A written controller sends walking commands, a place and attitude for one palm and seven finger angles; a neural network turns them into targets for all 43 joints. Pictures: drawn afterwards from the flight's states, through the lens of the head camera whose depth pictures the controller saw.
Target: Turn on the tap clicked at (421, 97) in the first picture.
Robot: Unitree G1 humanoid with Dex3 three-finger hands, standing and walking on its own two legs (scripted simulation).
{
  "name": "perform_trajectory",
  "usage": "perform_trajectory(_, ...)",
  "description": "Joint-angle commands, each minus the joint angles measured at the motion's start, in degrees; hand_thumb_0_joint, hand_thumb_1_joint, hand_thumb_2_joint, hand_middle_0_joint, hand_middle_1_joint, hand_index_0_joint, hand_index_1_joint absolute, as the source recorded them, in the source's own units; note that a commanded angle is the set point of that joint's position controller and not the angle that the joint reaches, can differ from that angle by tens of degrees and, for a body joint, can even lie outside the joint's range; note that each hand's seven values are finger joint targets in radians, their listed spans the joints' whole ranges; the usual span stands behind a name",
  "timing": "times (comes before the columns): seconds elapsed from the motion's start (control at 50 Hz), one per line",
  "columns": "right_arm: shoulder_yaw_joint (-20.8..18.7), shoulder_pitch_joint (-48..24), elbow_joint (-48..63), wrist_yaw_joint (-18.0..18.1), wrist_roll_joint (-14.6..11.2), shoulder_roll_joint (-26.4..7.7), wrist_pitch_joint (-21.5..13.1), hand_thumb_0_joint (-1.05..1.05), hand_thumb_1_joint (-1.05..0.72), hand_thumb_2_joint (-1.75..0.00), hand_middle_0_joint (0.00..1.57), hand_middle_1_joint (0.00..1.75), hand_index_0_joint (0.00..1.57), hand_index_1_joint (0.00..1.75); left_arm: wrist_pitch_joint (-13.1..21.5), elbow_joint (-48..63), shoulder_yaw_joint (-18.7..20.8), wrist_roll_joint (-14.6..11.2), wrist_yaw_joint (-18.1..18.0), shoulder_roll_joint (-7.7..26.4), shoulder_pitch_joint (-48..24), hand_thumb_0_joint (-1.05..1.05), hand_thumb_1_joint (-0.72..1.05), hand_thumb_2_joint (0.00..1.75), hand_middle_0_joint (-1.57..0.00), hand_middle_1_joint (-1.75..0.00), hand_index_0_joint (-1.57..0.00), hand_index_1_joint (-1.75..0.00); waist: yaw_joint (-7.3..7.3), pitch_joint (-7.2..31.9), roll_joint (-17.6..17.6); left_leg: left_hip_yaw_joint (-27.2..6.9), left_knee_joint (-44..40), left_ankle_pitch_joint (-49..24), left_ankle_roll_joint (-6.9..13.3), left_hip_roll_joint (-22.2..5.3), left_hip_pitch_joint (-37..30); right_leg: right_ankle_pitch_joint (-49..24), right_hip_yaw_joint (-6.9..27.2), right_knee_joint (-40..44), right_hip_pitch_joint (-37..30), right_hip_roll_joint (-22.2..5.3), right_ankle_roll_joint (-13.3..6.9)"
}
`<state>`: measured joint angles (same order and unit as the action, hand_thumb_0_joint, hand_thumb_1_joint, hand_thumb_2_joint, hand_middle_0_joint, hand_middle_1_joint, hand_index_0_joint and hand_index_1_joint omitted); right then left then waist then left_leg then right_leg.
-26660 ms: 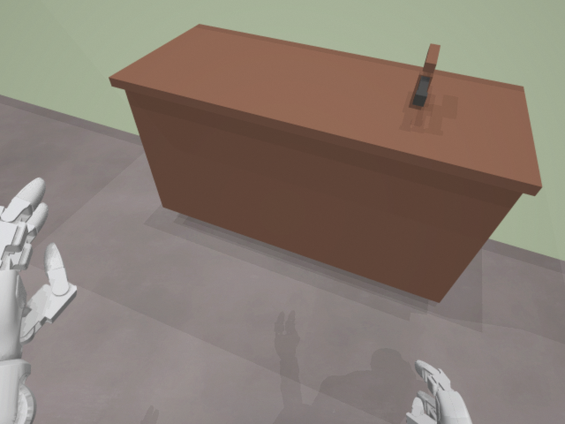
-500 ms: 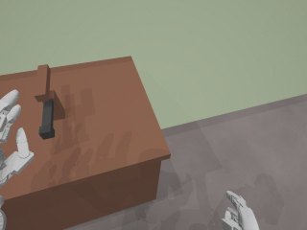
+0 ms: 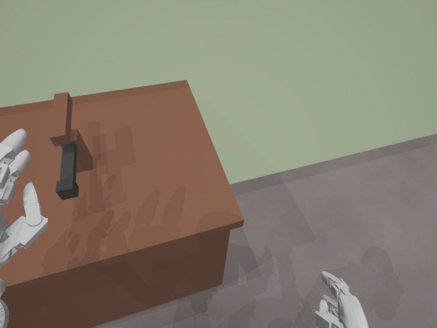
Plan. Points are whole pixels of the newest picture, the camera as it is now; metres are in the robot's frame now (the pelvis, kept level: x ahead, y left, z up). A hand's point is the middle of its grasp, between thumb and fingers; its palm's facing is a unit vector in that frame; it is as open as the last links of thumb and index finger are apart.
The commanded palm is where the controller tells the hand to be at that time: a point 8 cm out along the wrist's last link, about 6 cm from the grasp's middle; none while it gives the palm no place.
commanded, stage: shuffle to correct the standing spot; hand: left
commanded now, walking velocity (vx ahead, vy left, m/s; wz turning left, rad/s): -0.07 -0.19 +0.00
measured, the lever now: (67, 189) +0.34 +0.30 +0.05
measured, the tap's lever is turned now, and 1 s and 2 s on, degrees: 0 0 0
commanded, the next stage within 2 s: come to a stop and stand still in 0.44 s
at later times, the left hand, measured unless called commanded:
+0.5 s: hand (45, 223) +0.22 +0.24 +0.16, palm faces +0.32 -0.86 -0.40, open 7.4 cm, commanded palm +0.16 +0.28 +0.18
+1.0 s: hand out of the picture +0.22 +0.30 +0.16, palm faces +0.35 -0.85 -0.40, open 7.4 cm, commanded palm +0.16 +0.32 +0.18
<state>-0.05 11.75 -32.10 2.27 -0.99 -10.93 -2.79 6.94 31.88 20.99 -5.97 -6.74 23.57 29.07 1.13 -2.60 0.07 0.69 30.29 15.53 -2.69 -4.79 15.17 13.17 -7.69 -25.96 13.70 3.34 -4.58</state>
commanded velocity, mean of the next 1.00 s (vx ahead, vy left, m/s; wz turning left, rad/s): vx -0.04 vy -0.10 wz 0.00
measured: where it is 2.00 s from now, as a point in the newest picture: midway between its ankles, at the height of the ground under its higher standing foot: outside the picture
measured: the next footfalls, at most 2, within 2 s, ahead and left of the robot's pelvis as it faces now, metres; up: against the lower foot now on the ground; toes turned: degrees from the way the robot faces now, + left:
none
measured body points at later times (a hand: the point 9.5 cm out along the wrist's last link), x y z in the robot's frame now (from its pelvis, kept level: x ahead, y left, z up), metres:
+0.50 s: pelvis +0.00 +0.00 +0.00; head +0.02 +0.00 +0.45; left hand +0.19 +0.28 +0.18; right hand +0.16 -0.24 -0.08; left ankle +0.00 +0.15 -0.74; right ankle +0.01 -0.06 -0.74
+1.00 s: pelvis -0.01 +0.05 +0.00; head +0.01 +0.07 +0.45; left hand +0.19 +0.34 +0.18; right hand +0.14 -0.19 -0.08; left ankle +0.00 +0.15 -0.74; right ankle +0.01 -0.06 -0.74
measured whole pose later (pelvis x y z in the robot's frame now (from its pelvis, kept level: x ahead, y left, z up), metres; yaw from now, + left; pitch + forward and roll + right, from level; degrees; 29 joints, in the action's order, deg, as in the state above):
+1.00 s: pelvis -0.01 +0.05 +0.00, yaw -2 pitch -1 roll +0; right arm 0.3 14.5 -34.1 2.6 -0.4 -11.2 -9.2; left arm 13.5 25.9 22.3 -3.3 -5.4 22.7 24.4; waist -1.2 -3.9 -2.0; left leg 5.4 28.7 14.6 1.8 -1.0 13.5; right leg 12.1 -3.6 -27.2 14.4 -0.7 -0.4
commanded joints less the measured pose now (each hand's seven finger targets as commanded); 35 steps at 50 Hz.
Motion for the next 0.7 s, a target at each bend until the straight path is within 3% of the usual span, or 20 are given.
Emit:
perform_trajectory(0.0, -3.19, -3.85, 8.92, 0.29, -0.46, -7.44, -3.11, 0.00, -0.90, -0.90, 0.20, 0.30, 0.20, 0.30, 3.26, 11.18, 6.70, -0.23, -1.06, 9.18, -0.74, 0.00, 0.90, 0.90, -0.20, -0.30, -0.20, -0.30, -0.48, 9.22, 3.13, -5.32, -3.22, -9.54, 4.04, -5.82, -0.42, -11.30, 9.89, 4.33, -4.94, -9.58, 2.03)
perform_trajectory(0.1, -3.08, -3.87, 8.61, 0.54, -0.45, -7.23, -2.96, 0.00, -0.90, -0.90, 0.20, 0.30, 0.20, 0.30, 3.14, 11.29, 6.98, -0.43, -1.40, 9.43, -1.58, 0.00, 0.90, 0.90, -0.20, -0.30, -0.20, -0.30, -0.15, 8.79, 1.38, -4.23, -1.98, -3.87, 3.93, -4.15, -0.82, -7.40, 12.10, 6.07, -2.23, -10.86, 1.49)
perform_trajectory(0.14, -2.77, -4.17, 8.30, 0.66, -0.35, -7.11, -2.95, 0.00, -0.90, -0.90, 0.20, 0.30, 0.20, 0.30, 3.29, 12.16, 6.20, -0.45, -1.52, 8.91, -2.84, 0.00, 0.90, 0.90, -0.20, -0.30, -0.20, -0.30, 0.07, 8.75, 2.44, -4.33, -2.14, -4.14, 3.88, -3.97, -1.29, -6.63, 11.97, 5.87, -1.46, -11.04, 0.93)
perform_trajectory(0.18, -2.97, -4.27, 8.48, 0.66, -0.48, -7.21, -3.04, 0.00, -0.90, -0.90, 0.20, 0.30, 0.20, 0.30, 3.12, 11.52, 6.27, -0.40, -1.58, 8.96, -2.51, 0.00, 0.90, 0.90, -0.20, -0.30, -0.20, -0.30, -0.17, 8.37, 1.60, -4.78, -2.46, -4.59, 4.11, -4.30, -1.39, -6.63, 11.97, 5.94, -1.31, -10.69, 1.54)
perform_trajectory(0.22, -2.86, -4.96, 8.45, 0.81, -0.52, -7.11, -3.04, 0.00, -0.90, -0.90, 0.20, 0.30, 0.20, 0.30, 3.16, 12.11, 6.91, -0.27, -1.73, 9.96, -2.98, 0.00, 0.90, 0.90, -0.20, -0.30, -0.20, -0.30, -0.14, 8.18, 3.81, -5.40, -3.61, -6.71, 4.22, -5.01, -1.49, -8.01, 11.09, 5.18, -1.80, -10.38, 1.57)
perform_trajectory(0.28, -2.91, -4.60, 8.62, 0.65, -0.42, -7.27, -3.04, 0.00, -0.90, -0.90, 0.20, 0.30, 0.20, 0.30, 3.11, 10.97, 6.41, -0.10, -1.56, 8.96, -2.05, 0.00, 0.90, 0.90, -0.20, -0.30, -0.20, -0.30, -0.44, 8.20, 3.51, -5.93, -4.32, -7.07, 4.52, -5.85, -0.17, -7.82, 10.13, 4.76, -3.27, -9.37, 2.53)
perform_trajectory(0.32, -2.86, -4.97, 8.64, 0.62, -0.70, -7.18, -3.04, 0.00, -0.90, -0.90, 0.20, 0.30, 0.20, 0.30, 3.04, 11.57, 5.89, -0.12, -1.48, 8.83, -2.54, 0.00, 0.90, 0.90, -0.20, -0.30, -0.20, -0.30, -0.28, 7.72, 4.66, -6.04, -4.73, -7.10, 4.30, -5.62, -0.32, -8.16, 10.17, 4.66, -3.04, -9.46, 2.04)
perform_trajectory(0.38, -2.93, -4.39, 8.64, 0.54, -0.39, -7.35, -2.99, 0.00, -0.90, -0.90, 0.20, 0.30, 0.20, 0.30, 3.04, 10.39, 6.51, -0.08, -1.44, 8.97, -1.80, 0.00, 0.90, 0.90, -0.20, -0.30, -0.20, -0.30, -0.48, 8.36, 3.27, -5.70, -4.51, -5.96, 4.48, -5.90, 0.32, -7.60, 10.32, 4.97, -3.81, -9.21, 2.76)
perform_trajectory(0.42, -2.87, -4.42, 8.60, 0.50, -0.70, -7.17, -2.92, 0.00, -0.90, -0.90, 0.20, 0.30, 0.20, 0.30, 2.92, 10.76, 6.22, -0.14, -1.53, 8.99, -2.35, 0.00, 0.90, 0.90, -0.20, -0.30, -0.20, -0.30, -0.19, 8.18, 2.97, -5.26, -3.91, -5.44, 4.09, -4.92, 0.10, -7.74, 10.72, 5.24, -3.41, -9.94, 1.77)
perform_trajectory(0.5, -3.12, -4.04, 8.74, 0.40, -0.56, -7.32, -2.96, 0.00, -0.90, -0.90, 0.20, 0.30, 0.20, 0.30, 3.05, 11.29, 6.46, -0.23, -1.62, 8.99, -1.78, 0.00, 0.90, 0.90, -0.20, -0.30, -0.20, -0.30, -0.28, 9.19, 1.44, -4.42, -2.23, -5.55, 4.12, -4.35, -1.02, -8.18, 11.64, 5.77, -2.81, -10.62, 1.74)
perform_trajectory(0.54, -2.81, -4.50, 8.63, 0.56, -0.44, -7.13, -2.98, 0.00, -0.90, -0.90, 0.20, 0.30, 0.20, 0.30, 3.24, 12.04, 6.56, -0.25, -1.83, 9.09, -1.56, 0.00, 0.90, 0.90, -0.20, -0.30, -0.20, -0.30, -0.20, 10.09, 3.02, -4.59, -2.44, -8.65, 4.07, -4.40, -1.96, -10.72, 11.12, 4.78, -3.68, -10.60, 1.39)
perform_trajectory(0.56, -5.69, 8.85, 0.53, 1.55, 2.25, -8.59, -8.59, 0.00, -0.90, -0.90, 0.20, 0.30, 0.20, 0.30, 9.17, 16.50, 37.24, 9.08, 0.83, 50.89, -58.16, 0.00, 0.90, 0.90, -0.20, -0.30, -0.20, -0.30, -2.59, -1.08, -9.53, 8.32, 0.31, -7.23, 2.64, -0.12, 5.51, -18.98, 10.32, 10.79, 1.10, -6.33, 11.47)
perform_trajectory(0.58, -5.00, 2.54, 2.44, 1.56, 1.72, -5.72, -8.48, 0.00, -0.90, -0.90, 0.20, 0.30, 0.20, 0.30, 6.58, -12.88, 18.91, 4.04, 3.80, 21.11, -29.61, 0.00, 0.90, 0.90, -0.20, -0.30, -0.20, -0.30, -3.00, 8.94, -8.37, 5.18, -0.43, -8.61, 3.82, 4.40, 3.57, -23.61, 12.32, 6.49, -5.45, -10.22, 5.09)
perform_trajectory(0.6, -5.26, 1.91, 7.22, 0.70, 0.34, -8.52, -9.71, 0.00, -0.90, -0.90, 0.20, 0.30, 0.20, 0.30, 6.38, -14.95, 12.18, 3.09, 5.10, 14.20, -17.84, 0.00, 0.90, 0.90, -0.20, -0.30, -0.20, -0.30, -5.37, 7.01, -2.57, 5.43, 1.17, -8.31, 2.48, 2.92, 1.91, -30.59, 17.38, 6.02, -4.99, -11.02, 6.72)
perform_trajectory(0.62, -4.86, 0.92, 7.56, -0.25, -0.38, -8.24, -9.62, 0.00, -0.90, -0.90, 0.20, 0.30, 0.20, 0.30, 7.07, -11.39, 4.33, 1.45, 5.63, 5.80, -12.32, 0.00, 0.90, 0.90, -0.20, -0.30, -0.20, -0.30, -4.14, 9.72, 6.13, 5.33, -1.00, -10.04, 3.30, 1.45, 0.26, -32.82, 14.14, 1.26, -7.81, -11.87, 6.15)
perform_trajectory(0.64, -4.98, 2.14, 8.35, -1.13, -0.15, -9.54, -9.28, 0.00, -0.90, -0.90, 0.20, 0.30, 0.20, 0.30, 8.14, -2.59, 4.71, 1.84, 5.14, 7.37, -12.11, 0.00, 0.90, 0.90, -0.20, -0.30, -0.20, -0.30, -3.86, 13.21, 7.25, 4.52, -2.80, -12.17, 3.81, 0.49, -1.03, -30.10, 12.66, -1.20, -10.06, -10.75, 7.49)
perform_trajectory(0.68, -4.19, -0.66, 9.24, -2.10, -0.50, -8.48, -9.51, 0.00, -0.90, -0.90, 0.20, 0.30, 0.20, 0.30, 8.97, 4.46, 3.91, 1.63, 3.66, 6.96, -7.94, 0.00, 0.90, 0.90, -0.20, -0.30, -0.20, -0.30, -4.58, 13.49, 3.36, 3.09, -2.37, -13.24, 4.78, -0.65, -0.27, -22.86, 10.75, -2.20, -10.34, -9.44, 9.16)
